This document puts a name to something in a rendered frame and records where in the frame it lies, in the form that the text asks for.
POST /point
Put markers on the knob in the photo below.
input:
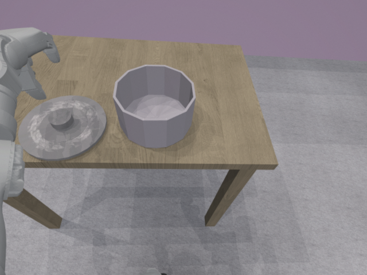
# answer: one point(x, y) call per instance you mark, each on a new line
point(61, 119)

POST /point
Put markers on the robot left upper arm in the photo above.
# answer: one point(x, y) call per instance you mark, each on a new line
point(12, 169)

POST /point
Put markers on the robot left hand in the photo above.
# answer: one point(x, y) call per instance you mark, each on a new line
point(34, 41)

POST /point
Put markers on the lid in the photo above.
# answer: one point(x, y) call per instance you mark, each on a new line
point(40, 140)

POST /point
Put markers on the pot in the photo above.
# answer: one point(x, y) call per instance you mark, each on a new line
point(155, 105)

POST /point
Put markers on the table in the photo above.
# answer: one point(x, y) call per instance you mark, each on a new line
point(228, 130)

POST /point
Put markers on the robot left forearm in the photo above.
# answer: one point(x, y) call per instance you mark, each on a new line
point(13, 56)

